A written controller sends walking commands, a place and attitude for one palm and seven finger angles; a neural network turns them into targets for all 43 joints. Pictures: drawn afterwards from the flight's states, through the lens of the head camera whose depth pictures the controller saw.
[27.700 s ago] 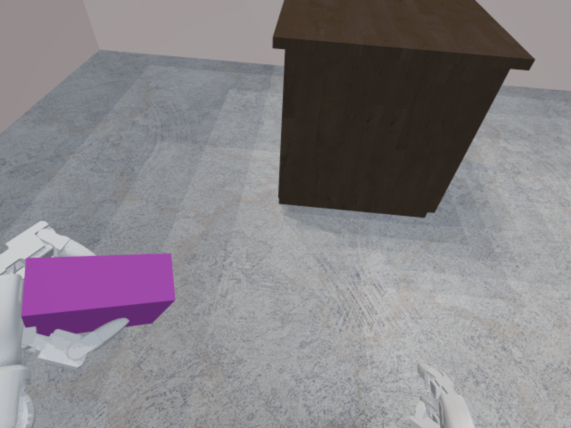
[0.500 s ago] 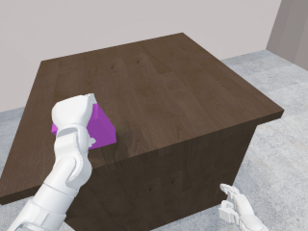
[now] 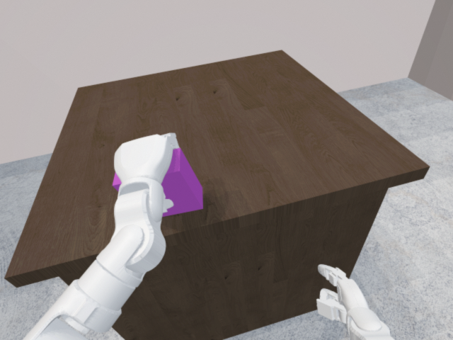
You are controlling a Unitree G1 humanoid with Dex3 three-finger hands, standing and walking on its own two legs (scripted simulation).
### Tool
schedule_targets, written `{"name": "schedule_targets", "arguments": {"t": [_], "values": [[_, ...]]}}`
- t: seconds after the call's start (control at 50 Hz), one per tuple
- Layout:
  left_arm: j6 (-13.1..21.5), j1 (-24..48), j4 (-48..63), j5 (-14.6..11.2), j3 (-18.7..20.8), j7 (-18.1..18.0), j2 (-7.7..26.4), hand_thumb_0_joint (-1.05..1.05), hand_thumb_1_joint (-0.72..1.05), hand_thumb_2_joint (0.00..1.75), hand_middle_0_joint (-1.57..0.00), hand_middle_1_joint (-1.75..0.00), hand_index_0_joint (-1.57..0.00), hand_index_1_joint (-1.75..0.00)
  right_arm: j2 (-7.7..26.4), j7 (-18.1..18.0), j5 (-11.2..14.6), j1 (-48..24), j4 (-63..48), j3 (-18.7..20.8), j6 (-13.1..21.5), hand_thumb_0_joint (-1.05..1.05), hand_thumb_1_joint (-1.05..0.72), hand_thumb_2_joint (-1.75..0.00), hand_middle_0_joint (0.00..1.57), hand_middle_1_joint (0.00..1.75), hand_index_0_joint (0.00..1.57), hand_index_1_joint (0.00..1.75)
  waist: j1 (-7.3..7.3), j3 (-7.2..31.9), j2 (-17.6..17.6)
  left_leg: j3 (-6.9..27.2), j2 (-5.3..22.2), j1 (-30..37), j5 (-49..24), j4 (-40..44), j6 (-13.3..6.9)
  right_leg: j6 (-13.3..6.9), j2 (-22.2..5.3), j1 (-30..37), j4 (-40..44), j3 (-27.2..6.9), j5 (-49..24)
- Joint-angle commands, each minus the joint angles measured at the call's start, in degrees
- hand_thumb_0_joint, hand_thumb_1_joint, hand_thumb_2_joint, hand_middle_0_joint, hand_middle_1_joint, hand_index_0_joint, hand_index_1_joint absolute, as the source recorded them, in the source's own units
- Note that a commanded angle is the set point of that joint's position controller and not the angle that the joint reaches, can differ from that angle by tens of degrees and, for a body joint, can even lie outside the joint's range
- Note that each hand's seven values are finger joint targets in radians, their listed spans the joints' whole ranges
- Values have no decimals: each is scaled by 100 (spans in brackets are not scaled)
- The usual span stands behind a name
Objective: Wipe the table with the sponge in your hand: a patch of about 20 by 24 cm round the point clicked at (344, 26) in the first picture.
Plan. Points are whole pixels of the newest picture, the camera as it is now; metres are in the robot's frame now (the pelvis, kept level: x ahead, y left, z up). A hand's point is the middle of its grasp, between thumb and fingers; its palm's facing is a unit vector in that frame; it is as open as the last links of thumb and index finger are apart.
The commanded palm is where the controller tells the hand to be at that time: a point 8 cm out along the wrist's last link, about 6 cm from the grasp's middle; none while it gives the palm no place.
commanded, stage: slide across to the third lane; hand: left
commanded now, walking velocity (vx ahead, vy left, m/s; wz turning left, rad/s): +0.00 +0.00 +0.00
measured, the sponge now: (166, 192) +0.33 +0.17 +0.12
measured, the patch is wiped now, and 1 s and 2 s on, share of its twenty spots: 0.85 0.95 1.00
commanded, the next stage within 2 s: wipe forward along the third lane in 0.28 s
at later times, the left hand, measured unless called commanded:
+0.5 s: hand (184, 171) +0.34 +0.13 +0.16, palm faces +0.14 -0.11 -0.98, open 9.5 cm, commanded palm +0.31 +0.15 +0.22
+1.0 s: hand (180, 160) +0.38 +0.16 +0.16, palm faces +0.03 -0.02 -1.00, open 9.5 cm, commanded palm +0.36 +0.17 +0.20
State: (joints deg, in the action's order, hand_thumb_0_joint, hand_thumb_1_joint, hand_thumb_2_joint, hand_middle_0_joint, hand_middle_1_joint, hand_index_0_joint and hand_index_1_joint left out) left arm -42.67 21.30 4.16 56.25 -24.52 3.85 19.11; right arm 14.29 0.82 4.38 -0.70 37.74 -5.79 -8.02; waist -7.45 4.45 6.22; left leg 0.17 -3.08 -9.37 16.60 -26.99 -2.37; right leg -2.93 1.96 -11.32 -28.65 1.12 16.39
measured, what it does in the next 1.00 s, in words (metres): stands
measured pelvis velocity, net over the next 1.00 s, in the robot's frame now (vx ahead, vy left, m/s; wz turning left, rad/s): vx -0.01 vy -0.04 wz -0.01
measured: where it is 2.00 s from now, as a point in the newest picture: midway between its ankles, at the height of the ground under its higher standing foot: outside the picture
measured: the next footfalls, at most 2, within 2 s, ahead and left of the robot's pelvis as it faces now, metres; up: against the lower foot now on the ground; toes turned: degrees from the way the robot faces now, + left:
none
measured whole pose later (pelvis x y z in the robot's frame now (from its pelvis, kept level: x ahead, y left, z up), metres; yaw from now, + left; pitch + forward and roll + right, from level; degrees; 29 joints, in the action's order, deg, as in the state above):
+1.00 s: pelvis -0.01 -0.04 +0.00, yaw -1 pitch +1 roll +2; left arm -36.1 36.8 -25.9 55.0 -18.9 5.5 19.5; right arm 16.5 -3.2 3.4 5.3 41.9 -3.9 -5.7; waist -2.6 5.5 5.0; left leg 0.3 -0.9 -11.6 14.9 -25.5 -0.1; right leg -5.7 4.2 -14.2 -28.2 1.4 15.0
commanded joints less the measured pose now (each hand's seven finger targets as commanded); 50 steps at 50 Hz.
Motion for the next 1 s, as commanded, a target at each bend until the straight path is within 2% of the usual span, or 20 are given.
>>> {"name": "schedule_targets", "arguments": {"t": [0.0, 0.08, 0.12, 0.18, 0.2, 0.28, 0.34, 0.38, 0.46, 0.48, 0.54, 0.58, 0.62, 0.68, 0.72, 0.78, 0.82, 0.88, 0.94, 0.98], "values": [[28, 1988, 781, -84, 493, -101, 270, 0, 10, 130, -120, -160, -120, -160, 421, 12, -15, -1437, -1086, 164, 287, 0, -90, -90, 20, 30, 20, 30, 87, 1186, -982, -78, 95, -108, -1869, 238, 1, -66, -15, 877, 203, -196, -1807], [18, 2147, 797, -117, 883, -138, 728, 0, 10, 130, -120, -160, -120, -160, 472, -13, -25, -1445, -1023, 180, 198, 0, -90, -90, 20, 30, 20, 30, 102, 1108, -827, -78, 122, -116, -1723, 310, 28, -67, 4, 885, 281, -329, -1675], [-8, 2359, 584, -130, 422, -123, 227, 0, 10, 130, -120, -160, -120, -160, 388, 6, -14, -1445, -1002, 154, 240, 0, -90, -90, 20, 30, 20, 30, 196, 1053, -842, -104, 83, -117, -1777, 275, 6, -62, -10, 824, 278, -270, -1736], [16, 2573, 895, -100, 733, -144, 661, 0, 10, 130, -120, -160, -120, -160, 453, -9, -27, -1459, -1046, 190, 225, 0, -90, -90, 20, 30, 20, 30, 122, 1334, -597, -85, 77, -34, -1786, 302, 12, -90, 2, 990, 286, -366, -1722], [3, 2668, 844, -68, 409, -140, 323, 0, 10, 130, -120, -160, -120, -160, 388, 9, -24, -1504, -1093, 172, 272, 0, -90, -90, 20, 30, 20, 30, 142, 1416, -576, -132, 43, -54, -1856, 253, -2, -76, -28, 1019, 258, -331, -1806], [13, 2705, 634, -127, 572, -148, 493, 0, 10, 130, -120, -160, -120, -160, 450, -10, -9, -1436, -987, 202, 243, 0, -90, -90, 20, 30, 20, 30, 193, 1196, -685, -114, 65, -116, -1612, 330, 14, -52, -20, 901, 370, -376, -1547], [7, 2820, 182, -162, 291, -173, 123, 0, 10, 130, -120, -160, -120, -160, 418, -19, 5, -1399, -902, 200, 285, 0, -90, -90, 20, 30, 20, 30, 258, 1087, -848, -132, 46, -206, -1505, 348, 12, -16, -40, 811, 411, -318, -1455], [37, 2940, 169, -142, 734, -228, 644, 0, 10, 130, -120, -160, -120, -160, 480, -43, -23, -1370, -886, 229, 304, 0, -90, -90, 20, 30, 20, 30, 184, 1267, -932, -133, 46, -183, -1436, 336, 3, -12, -46, 919, 400, -390, -1374], [-12, 2980, -564, -90, 702, -258, 513, 0, 10, 130, -120, -160, -120, -160, 466, -94, -39, -1319, -774, 221, 298, 0, -90, -90, 20, 30, 20, 30, 202, 1117, -1107, -207, 8, -389, -1306, 372, 19, 41, -85, 888, 489, -426, -1332], [33, 3098, -507, -85, 1044, -300, 965, 0, 10, 130, -120, -160, -120, -160, 530, -109, -55, -1286, -758, 229, 308, 0, -90, -90, 20, 30, 20, 30, 169, 1233, -1002, -189, 15, -370, -1214, 377, 32, 29, -95, 942, 487, -488, -1185], [-7, 3225, -1010, -26, 709, -280, 521, 0, 10, 130, -120, -160, -120, -160, 480, -127, -56, -1235, -691, 228, 350, 0, -90, -90, 20, 30, 20, 30, 249, 1123, -1034, -228, -11, -442, -1269, 365, 17, 47, -107, 882, 497, -440, -1326], [3, 3218, -1099, 41, 1180, -293, 1153, 0, 10, 130, -120, -160, -120, -160, 572, -161, -103, -1208, -673, 249, 348, 0, -90, -90, 20, 30, 20, 30, 164, 1284, -1028, -227, -17, -473, -1202, 354, 31, 58, -123, 1024, 502, -560, -1268], [-29, 3434, -1548, 95, 757, -250, 685, 0, 10, 130, -120, -160, -120, -160, 504, -206, -82, -1192, -642, 219, 398, 0, -90, -90, 20, 30, 20, 30, 294, 1080, -1095, -271, -32, -576, -1138, 346, 14, 85, -147, 867, 542, -521, -1216], [-21, 3618, -2015, 140, 1055, -184, 1114, 0, 10, 130, -120, -160, -120, -160, 612, -269, -93, -1071, -540, 241, 396, 0, -90, -90, 20, 30, 20, 30, 310, 973, -1027, -243, -25, -625, -868, 402, 32, 106, -160, 723, 664, -589, -781], [26, 3864, -2142, 141, 850, -139, 889, 0, 10, 130, -120, -160, -120, -160, 567, -294, -87, -1019, -561, 247, 486, 0, -90, -90, 20, 30, 20, 30, 352, 1228, -1101, -250, -64, -648, -1018, 321, -10, 119, -188, 906, 575, -593, -1114], [220, 3658, -2245, 40, 1126, -46, 1090, 0, 10, 130, -120, -160, -120, -160, 620, -324, -110, -871, -575, 287, 504, 0, -90, -90, 20, 30, 20, 30, 301, 1463, -1088, -238, -71, -613, -1128, 287, -15, 145, -211, 1080, 525, -599, -1460], [376, 3573, -2393, -23, 966, -8, 853, 0, 10, 130, -120, -160, -120, -160, 599, -359, -106, -781, -589, 297, 538, 0, -90, -90, 20, 30, 20, 30, 357, 1386, -1202, -249, -79, -687, -1180, 242, -28, 167, -222, 1085, 473, -583, -1691], [604, 3496, -2309, -12, 1258, -1, 1169, 0, 10, 130, -120, -160, -120, -160, 673, -378, -113, -657, -587, 347, 533, 0, -90, -90, 20, 30, 20, 30, 340, 1402, -1230, -228, -63, -671, -1176, 247, -18, 175, -238, 1091, 492, -629, -1829], [727, 3455, -2546, -29, 1087, -36, 939, 0, 10, 130, -120, -160, -120, -160, 679, -421, -101, -568, -569, 349, 551, 0, -90, -90, 20, 30, 20, 30, 421, 1037, -1316, -230, -55, -756, -1122, 270, -20, 181, -218, 850, 545, -591, -1722], [778, 3730, -2626, 3, 1202, -88, 1134, 0, 10, 130, -120, -160, -120, -160, 713, -440, -96, -503, -525, 378, 553, 0, -90, -90, 20, 30, 20, 30, 421, 1002, -1157, -219, -54, -714, -1028, 296, -8, 172, -217, 722, 617, -611, -1462]]}}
